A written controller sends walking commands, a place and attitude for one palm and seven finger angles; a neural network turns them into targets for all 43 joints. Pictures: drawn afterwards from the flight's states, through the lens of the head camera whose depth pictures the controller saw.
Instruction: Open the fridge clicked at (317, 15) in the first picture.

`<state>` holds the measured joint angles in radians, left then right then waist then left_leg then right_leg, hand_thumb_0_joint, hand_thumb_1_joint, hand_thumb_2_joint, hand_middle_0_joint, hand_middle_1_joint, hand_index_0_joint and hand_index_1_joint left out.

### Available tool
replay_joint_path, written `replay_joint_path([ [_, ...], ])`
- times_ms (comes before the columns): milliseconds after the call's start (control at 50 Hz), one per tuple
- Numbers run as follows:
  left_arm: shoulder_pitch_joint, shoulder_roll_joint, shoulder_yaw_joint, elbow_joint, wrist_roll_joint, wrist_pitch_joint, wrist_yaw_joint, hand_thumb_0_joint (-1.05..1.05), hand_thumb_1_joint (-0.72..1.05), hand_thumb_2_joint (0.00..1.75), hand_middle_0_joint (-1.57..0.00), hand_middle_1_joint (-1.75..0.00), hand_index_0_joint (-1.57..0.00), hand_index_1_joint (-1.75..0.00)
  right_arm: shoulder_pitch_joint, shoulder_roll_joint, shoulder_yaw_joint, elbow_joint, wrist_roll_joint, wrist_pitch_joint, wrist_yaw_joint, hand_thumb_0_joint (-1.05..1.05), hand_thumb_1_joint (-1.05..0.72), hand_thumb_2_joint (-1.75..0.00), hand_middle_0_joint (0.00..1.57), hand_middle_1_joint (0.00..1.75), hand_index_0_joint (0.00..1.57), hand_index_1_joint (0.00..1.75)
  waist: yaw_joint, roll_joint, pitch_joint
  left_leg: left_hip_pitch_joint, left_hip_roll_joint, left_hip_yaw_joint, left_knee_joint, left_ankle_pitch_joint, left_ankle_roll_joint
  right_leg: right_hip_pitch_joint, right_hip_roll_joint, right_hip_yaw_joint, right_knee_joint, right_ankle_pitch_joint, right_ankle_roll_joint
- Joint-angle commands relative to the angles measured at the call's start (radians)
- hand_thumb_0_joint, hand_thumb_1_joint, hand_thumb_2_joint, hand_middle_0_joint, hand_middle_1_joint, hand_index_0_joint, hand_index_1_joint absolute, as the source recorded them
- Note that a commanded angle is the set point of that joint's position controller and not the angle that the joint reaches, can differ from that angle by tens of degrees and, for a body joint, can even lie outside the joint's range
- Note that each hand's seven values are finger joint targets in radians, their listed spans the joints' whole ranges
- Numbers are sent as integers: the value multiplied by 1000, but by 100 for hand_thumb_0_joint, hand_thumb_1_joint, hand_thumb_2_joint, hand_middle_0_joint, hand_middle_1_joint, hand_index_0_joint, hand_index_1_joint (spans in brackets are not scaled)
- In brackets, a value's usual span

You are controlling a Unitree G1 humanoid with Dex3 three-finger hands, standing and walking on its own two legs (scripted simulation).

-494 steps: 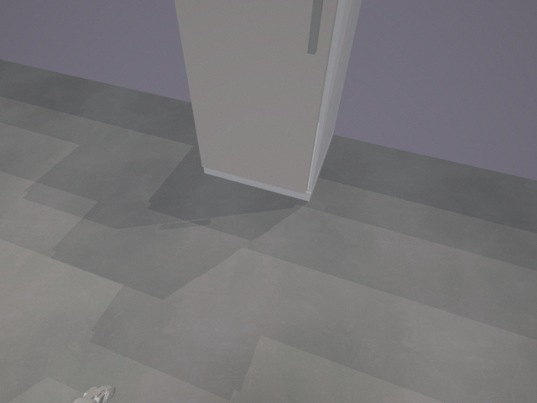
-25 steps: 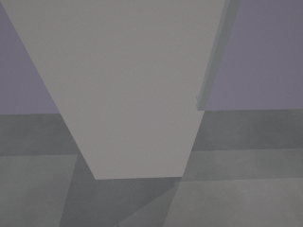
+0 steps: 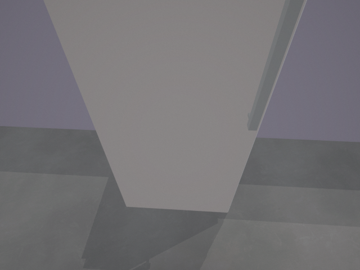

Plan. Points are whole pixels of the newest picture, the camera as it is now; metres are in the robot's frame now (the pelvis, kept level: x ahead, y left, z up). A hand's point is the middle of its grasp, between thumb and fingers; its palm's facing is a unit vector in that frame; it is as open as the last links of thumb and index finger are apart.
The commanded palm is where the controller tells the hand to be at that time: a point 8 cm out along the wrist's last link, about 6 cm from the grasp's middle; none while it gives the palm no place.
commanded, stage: come to a stop and stand still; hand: right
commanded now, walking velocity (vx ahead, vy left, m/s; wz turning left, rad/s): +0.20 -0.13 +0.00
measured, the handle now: (271, 58) +0.53 -0.17 +0.23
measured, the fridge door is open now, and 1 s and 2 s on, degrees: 0 0 0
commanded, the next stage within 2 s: look again from close up in 1.10 s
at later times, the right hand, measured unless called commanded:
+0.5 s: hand out of the picture -0.09 -0.14 -0.16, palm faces +0.11 +0.98 -0.19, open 7.4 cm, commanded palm none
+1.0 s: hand out of the picture +0.05 -0.26 -0.17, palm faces +0.01 +0.97 -0.25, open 7.4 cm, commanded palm none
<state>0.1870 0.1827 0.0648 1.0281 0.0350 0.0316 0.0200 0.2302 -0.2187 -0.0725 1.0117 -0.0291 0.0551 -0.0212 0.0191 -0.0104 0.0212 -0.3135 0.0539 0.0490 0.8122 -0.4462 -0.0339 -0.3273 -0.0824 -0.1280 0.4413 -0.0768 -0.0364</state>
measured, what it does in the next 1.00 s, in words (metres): steps on the spot: left foot, then right foot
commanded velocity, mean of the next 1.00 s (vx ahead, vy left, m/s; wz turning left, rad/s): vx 0.05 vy -0.05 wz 0.00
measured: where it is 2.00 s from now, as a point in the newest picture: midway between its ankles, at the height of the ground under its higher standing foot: outside the picture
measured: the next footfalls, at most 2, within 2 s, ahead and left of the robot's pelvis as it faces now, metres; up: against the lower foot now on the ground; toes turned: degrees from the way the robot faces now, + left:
left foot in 0.06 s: +0.01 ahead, +0.11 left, +0.00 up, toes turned +1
right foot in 0.56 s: -0.02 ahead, -0.12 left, +0.00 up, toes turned -4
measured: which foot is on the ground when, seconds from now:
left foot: up 0.00-0.04, down 0.06-1.00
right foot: down 0.00-0.06, up 0.08-0.54, down 0.56-1.00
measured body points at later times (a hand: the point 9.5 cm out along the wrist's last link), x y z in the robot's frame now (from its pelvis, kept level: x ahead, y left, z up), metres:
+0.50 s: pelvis -0.03 +0.01 +0.01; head -0.01 +0.02 +0.46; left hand -0.02 +0.24 -0.16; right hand -0.09 -0.19 -0.14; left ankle -0.02 +0.14 -0.74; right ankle -0.06 -0.12 -0.71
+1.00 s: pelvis -0.01 -0.07 +0.00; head +0.01 -0.06 +0.45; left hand +0.03 +0.17 -0.16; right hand +0.05 -0.31 -0.15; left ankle -0.03 +0.11 -0.73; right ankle -0.06 -0.11 -0.74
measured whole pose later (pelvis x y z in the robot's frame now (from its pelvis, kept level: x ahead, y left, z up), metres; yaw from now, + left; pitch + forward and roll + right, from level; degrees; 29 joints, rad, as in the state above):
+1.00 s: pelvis -0.01 -0.07 +0.00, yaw +0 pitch -1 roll +0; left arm 0.26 0.20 -0.02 1.01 0.02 -0.02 0.04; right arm 0.22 -0.19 0.00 1.02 -0.02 0.01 -0.04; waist 0.00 -0.02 0.03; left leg -0.22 0.09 -0.02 0.55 -0.31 -0.03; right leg -0.12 0.08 -0.10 0.48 -0.36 -0.10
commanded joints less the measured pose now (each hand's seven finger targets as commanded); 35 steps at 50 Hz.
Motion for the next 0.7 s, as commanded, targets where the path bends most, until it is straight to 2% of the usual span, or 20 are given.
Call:
replay_joint_path([
  [0,3,141,29,-34,-2,-4,-6,0,90,90,-20,-30,-20,-30,282,13,15,48,6,-23,1,0,-90,-90,20,30,20,30,-84,-154,2,292,-53,98,-347,86,28,-161,-119,173,-245,-595,-10],
  [20,24,89,19,-35,-11,4,-9,0,90,90,-20,-30,-20,-30,330,-25,10,59,-3,-29,-3,0,-90,-90,20,30,20,30,-95,1,9,306,15,16,-521,7,41,-195,-40,111,-99,-579,33],
  [40,39,5,4,-54,-27,15,-12,0,90,90,-20,-30,-20,-30,285,-108,4,40,-14,-40,-11,0,-90,-90,20,30,20,30,-73,305,78,176,255,-335,-739,-362,121,-281,61,31,194,-473,87],
  [60,-7,43,15,-78,-11,25,-13,0,90,90,-20,-30,-20,-30,159,-138,13,-12,-1,-31,-17,0,-90,-90,20,30,20,30,-62,286,198,-104,353,-437,-837,-469,157,-252,52,97,356,-402,76],
  [80,37,64,21,-72,-6,29,-24,0,90,90,-20,-30,-20,-30,49,-149,7,-43,-1,-40,-21,0,-90,-90,20,30,20,30,-7,226,167,-211,357,-426,-860,-450,173,-166,43,131,466,-329,68],
  [100,75,58,21,-48,-5,32,-28,0,90,90,-20,-30,-20,-30,8,-138,1,-53,6,-59,-24,0,-90,-90,20,30,20,30,7,245,161,-206,314,-403,-854,-392,142,-156,41,140,517,-273,63],
  [140,174,58,24,1,-3,23,-39,0,90,90,-20,-30,-20,-30,-12,-94,13,-45,12,-76,-17,0,-90,-90,20,30,20,30,38,184,141,-118,220,-214,-757,-154,94,-158,39,111,582,-159,73],
  [200,182,56,20,3,-4,-1,-41,0,90,90,-20,-30,-20,-30,127,-75,12,-3,14,-91,-11,0,-90,-90,20,30,20,30,-22,146,56,146,198,-144,-672,42,89,-248,46,85,558,-124,91],
  [300,101,53,12,-30,-3,-6,-32,0,90,90,-20,-30,-20,-30,253,-48,11,51,6,-93,-18,0,-90,-90,20,30,20,30,-88,181,49,254,269,-244,-657,21,152,-290,18,102,479,-219,102],
  [360,89,32,1,-32,-10,-11,-27,0,90,90,-20,-30,-20,-30,238,-47,7,57,-3,-87,-22,0,-90,-90,20,30,20,30,-85,204,52,208,282,-249,-634,56,179,-202,11,95,339,-299,92],
  [420,123,-5,-14,-13,-23,-26,-20,0,90,90,-20,-30,-20,-30,201,-58,5,63,-6,-79,-19,0,-90,-90,20,30,20,30,-66,222,16,142,239,-189,-562,212,164,-5,47,65,123,-297,77],
  [440,79,40,-30,-61,-4,-30,-24,0,90,90,-20,-30,-20,-30,245,-77,33,80,-13,-110,-57,0,-90,-90,20,30,20,30,-42,203,96,83,203,-214,-498,568,124,-5,85,58,280,-353,74],
  [460,148,9,-31,-82,-11,-29,-30,0,90,90,-20,-30,-20,-30,198,-113,28,39,-7,-115,-50,0,-90,-90,20,30,20,30,-7,119,9,65,205,-157,-498,315,139,12,68,63,251,-369,43],
  [480,174,3,-36,-78,-14,-33,-28,0,90,90,-20,-30,-20,-30,156,-96,19,33,-5,-110,-42,0,-90,-90,20,30,20,30,9,77,-1,5,188,-139,-505,124,141,76,73,57,165,-299,39],
  [520,231,28,-48,-52,-16,-58,-23,0,90,90,-20,-30,-20,-30,133,-74,28,22,3,-104,-38,0,-90,-90,20,30,20,30,26,-9,-47,37,105,-63,-332,220,105,153,43,93,-7,-184,45],
  [560,225,127,-37,-62,-15,-68,-2,0,90,90,-20,-30,-20,-30,185,20,50,31,11,-90,-32,0,-90,-90,20,30,20,30,-14,-180,-82,52,12,37,-228,143,59,150,-130,240,-24,224,-24],
  [580,196,138,-38,-77,-10,-60,5,0,90,90,-20,-30,-20,-30,203,33,49,35,10,-87,-33,0,-90,-90,20,30,20,30,-28,-108,-77,66,1,39,-237,114,64,136,-142,212,-3,273,-46],
  [600,164,121,-47,-73,-9,-64,8,0,90,90,-20,-30,-20,-30,166,33,57,46,5,-76,-31,0,-90,-90,20,30,20,30,-24,-268,-25,45,-6,48,-199,85,55,120,-109,225,-41,345,-31],
  [640,164,113,-53,-75,-12,-62,18,0,90,90,-20,-30,-20,-30,137,11,58,33,4,-67,-24,0,-90,-90,20,30,20,30,-18,-225,48,-3,-20,33,-163,26,53,137,-102,227,-52,463,-28],
  [680,138,121,-53,-84,-13,-61,23,0,90,90,-20,-30,-20,-30,135,11,59,36,9,-61,-19,0,-90,-90,20,30,20,30,-32,-129,65,16,-10,14,-205,71,50,125,-93,221,-54,381,-42],
])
